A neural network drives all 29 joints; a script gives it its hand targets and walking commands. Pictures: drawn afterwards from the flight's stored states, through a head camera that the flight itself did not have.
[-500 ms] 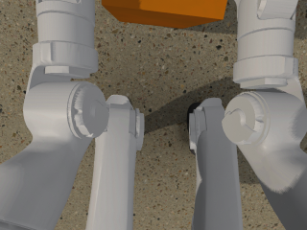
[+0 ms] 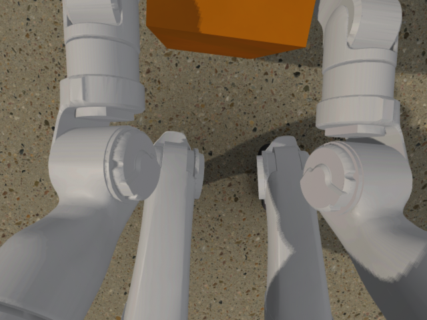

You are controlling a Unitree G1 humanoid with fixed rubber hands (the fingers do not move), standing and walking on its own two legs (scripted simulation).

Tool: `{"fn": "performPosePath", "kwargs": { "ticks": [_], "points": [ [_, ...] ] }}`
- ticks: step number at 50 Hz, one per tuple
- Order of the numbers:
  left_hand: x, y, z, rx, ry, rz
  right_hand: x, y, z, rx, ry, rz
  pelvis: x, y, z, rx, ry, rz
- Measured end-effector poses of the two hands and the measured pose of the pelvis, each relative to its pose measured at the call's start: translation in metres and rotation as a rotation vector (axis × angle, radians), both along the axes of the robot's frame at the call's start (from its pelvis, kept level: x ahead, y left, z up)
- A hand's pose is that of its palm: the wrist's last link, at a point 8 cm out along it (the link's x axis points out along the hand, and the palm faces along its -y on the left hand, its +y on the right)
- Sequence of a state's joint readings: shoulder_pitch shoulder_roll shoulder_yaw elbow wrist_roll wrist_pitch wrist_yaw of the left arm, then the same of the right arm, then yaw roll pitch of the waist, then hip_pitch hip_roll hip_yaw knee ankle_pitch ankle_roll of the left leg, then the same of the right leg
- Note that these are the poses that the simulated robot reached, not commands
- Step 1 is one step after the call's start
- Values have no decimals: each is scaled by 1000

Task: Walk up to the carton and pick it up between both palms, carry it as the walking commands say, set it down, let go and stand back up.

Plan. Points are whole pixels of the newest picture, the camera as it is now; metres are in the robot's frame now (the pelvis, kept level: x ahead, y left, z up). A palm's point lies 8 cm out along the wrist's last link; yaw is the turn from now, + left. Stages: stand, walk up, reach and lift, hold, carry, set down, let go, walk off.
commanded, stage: reach and lift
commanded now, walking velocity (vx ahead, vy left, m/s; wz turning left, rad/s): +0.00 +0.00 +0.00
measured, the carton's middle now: out of the picture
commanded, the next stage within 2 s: none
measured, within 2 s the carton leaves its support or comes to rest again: neither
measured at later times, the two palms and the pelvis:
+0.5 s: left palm out of the picture +0.55 +0.15 -0.05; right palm out of the picture +0.55 -0.11 -0.05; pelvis -0.01 +0.00 +0.04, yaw +1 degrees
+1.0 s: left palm out of the picture +0.53 +0.14 +0.02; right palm out of the picture +0.52 -0.11 +0.01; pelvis -0.01 +0.00 +0.09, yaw +1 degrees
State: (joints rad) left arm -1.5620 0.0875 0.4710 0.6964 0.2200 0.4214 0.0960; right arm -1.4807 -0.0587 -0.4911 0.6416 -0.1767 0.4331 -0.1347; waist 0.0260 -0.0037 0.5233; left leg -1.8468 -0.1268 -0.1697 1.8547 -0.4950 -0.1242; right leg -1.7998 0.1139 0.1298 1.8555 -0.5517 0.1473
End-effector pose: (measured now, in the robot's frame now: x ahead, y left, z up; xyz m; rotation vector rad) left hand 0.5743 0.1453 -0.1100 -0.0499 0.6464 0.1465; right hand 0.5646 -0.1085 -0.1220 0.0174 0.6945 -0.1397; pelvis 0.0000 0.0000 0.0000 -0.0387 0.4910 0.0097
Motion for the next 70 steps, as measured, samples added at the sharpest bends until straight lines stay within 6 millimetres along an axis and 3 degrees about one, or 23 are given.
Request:
{"fn": "performPosePath", "kwargs": {
  "ticks": [9, 20, 31, 45, 60, 70],
  "points": [
    [-16, -4, 7, -26, 5, -2, -13, -4, 20, -37, 7, 2, -3, 3, 15, -9, -14, -1],
    [-20, -1, 50, -7, -10, 7, -16, -1, 56, -12, -10, 4, -9, 3, 33, -11, -60, 7],
    [-36, 1, 71, -15, -2, 18, -29, 1, 79, -24, -2, 19, -9, 2, 55, -9, -87, 18],
    [-41, -6, 116, -15, -17, 1, -38, -6, 123, -18, -17, -4, -12, 1, 81, -8, -141, 21],
    [-58, -7, 146, -12, -17, 3, -52, -7, 157, -29, -18, 9, -4, -1, 113, 0, -186, 26],
    [-68, -9, 177, -24, -11, 6, -67, -8, 183, -41, -11, 14, -3, -2, 134, 3, -238, 32]
  ]
}}
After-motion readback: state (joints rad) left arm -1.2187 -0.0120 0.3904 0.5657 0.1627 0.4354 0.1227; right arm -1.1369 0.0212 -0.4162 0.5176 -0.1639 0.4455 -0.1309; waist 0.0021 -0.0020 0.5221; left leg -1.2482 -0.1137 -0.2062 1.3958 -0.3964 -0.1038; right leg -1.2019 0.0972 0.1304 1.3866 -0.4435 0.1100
